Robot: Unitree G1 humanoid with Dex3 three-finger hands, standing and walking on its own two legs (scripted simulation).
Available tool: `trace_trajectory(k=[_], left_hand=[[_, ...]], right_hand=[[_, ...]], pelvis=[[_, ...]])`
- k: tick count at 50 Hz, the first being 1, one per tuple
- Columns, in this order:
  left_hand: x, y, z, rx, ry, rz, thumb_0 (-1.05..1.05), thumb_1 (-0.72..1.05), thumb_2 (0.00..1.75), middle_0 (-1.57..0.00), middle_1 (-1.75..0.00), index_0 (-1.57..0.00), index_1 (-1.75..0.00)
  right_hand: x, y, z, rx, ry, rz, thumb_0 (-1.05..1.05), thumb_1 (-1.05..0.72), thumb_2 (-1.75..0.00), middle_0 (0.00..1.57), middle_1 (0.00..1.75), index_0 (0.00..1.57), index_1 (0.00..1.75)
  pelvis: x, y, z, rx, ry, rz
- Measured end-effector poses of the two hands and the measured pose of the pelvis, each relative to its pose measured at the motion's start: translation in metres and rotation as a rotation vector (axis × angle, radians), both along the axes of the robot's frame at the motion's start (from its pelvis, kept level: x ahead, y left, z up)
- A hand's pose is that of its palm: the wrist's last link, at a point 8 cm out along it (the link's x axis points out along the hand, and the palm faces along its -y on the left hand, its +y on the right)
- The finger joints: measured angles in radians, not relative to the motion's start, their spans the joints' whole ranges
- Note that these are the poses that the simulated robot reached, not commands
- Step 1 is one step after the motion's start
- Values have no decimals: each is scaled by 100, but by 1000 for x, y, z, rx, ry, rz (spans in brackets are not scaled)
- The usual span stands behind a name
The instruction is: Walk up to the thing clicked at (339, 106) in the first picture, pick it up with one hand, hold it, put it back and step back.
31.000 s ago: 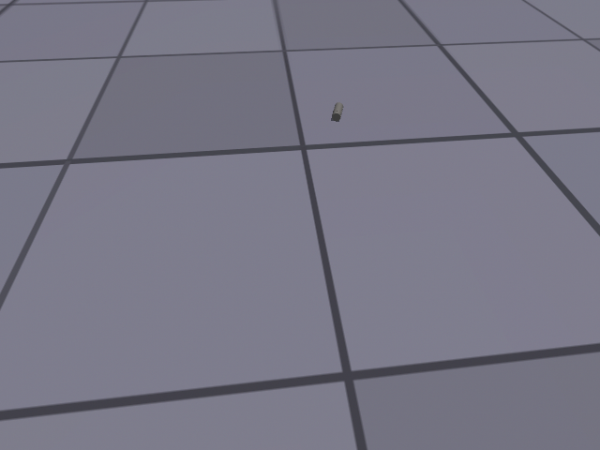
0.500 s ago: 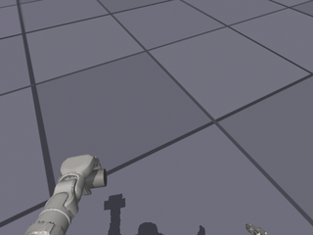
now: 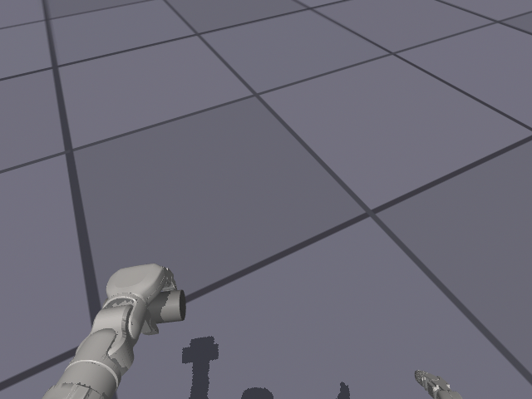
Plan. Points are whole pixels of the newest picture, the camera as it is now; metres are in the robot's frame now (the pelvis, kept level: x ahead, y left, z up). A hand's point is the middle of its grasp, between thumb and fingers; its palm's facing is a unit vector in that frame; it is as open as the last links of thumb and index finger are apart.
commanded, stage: hold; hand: left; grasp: from above
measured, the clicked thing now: (145, 309) +0.31 +0.23 -0.08
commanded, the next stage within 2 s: crouch in 0.76 s
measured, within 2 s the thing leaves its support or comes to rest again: neither
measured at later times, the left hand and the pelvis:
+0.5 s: hand (145, 313) +0.29 +0.22 -0.05, palm faces -0.44 -0.08 -0.89, open 8.2 cm; pelvis -0.01 +0.00 +0.00, yaw +0 degrees
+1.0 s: hand (142, 314) +0.28 +0.22 -0.05, palm faces -0.44 -0.08 -0.89, open 8.2 cm; pelvis -0.01 +0.00 +0.00, yaw +0 degrees
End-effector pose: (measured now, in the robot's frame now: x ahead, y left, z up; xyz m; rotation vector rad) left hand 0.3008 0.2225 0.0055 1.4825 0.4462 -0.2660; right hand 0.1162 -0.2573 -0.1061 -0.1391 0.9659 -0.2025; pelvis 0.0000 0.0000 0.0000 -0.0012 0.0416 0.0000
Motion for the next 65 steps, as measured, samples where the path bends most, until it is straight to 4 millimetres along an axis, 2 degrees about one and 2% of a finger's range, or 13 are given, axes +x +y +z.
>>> trace_trajectory(k=[14, 34, 49, 56, 61, 65], left_hand=[[-6, 0, 8, -5, 8, -5, -2, 21, 34, -90, -30, -92, -31], [-9, 2, 10, 1, 3, -4, -2, 21, 35, -89, -31, -91, -32], [-11, 3, 7, 1, 3, -4, -2, 22, 33, -88, -31, -90, -32], [-14, 4, -14, 10, 23, -12, -2, 24, 32, -88, -29, -90, -30], [-16, 7, -46, 27, 46, -22, -2, 24, 31, -88, -29, -90, -30], [-11, 9, -78, 43, 41, -37, -2, 24, 30, -88, -30, -91, -31]], right_hand=[[5, 1, 4, 5, -24, 13, 1, -90, -89, 20, 29, 20, 29], [0, 1, 4, 3, -9, 7, 1, -91, -90, 20, 29, 20, 29], [3, 3, 5, 5, -13, 7, 1, -90, -89, 20, 30, 20, 29], [-2, 1, 4, -7, 10, 10, 0, -89, -89, 20, 30, 20, 29], [-17, -4, -7, -33, 68, 16, 0, -88, -89, 20, 30, 20, 29], [-36, -12, -25, -62, 127, 11, 0, -88, -89, 20, 29, 20, 29]], pelvis=[[-5, -2, 2, 2, -19, 1], [-7, -2, 4, 2, -25, 2], [-6, -1, 4, 2, -25, 2], [-9, -2, 2, 2, -3, 10], [-14, -2, -8, -3, 54, 16], [-19, -1, -26, -9, 131, 18]])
